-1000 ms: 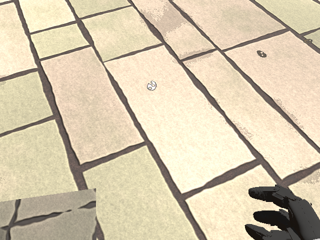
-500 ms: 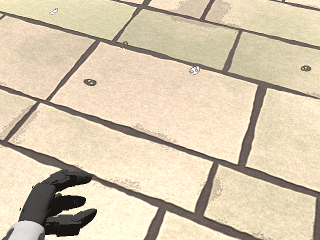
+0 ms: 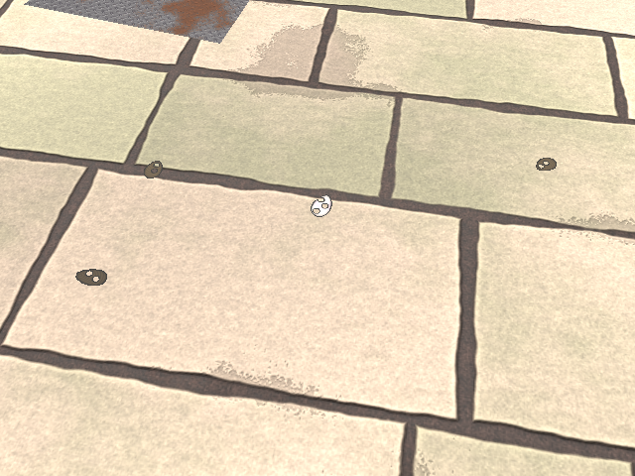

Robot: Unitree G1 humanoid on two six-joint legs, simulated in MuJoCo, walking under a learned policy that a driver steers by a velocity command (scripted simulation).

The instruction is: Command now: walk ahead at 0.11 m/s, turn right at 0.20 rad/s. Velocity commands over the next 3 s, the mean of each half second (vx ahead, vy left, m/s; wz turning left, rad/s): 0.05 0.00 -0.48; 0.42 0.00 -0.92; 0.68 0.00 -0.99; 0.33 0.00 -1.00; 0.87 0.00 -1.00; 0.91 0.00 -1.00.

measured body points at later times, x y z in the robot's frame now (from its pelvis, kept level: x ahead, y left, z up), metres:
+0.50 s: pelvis +0.00 +0.00 +0.02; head +0.02 -0.04 +0.47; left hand +0.13 +0.27 -0.08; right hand +0.09 -0.31 -0.09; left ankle +0.06 +0.12 -0.65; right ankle -0.01 -0.08 -0.72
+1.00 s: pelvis +0.08 -0.04 +0.02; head +0.09 -0.04 +0.47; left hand +0.41 +0.04 -0.06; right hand -0.09 -0.29 -0.08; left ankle +0.06 +0.11 -0.72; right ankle +0.05 -0.21 -0.62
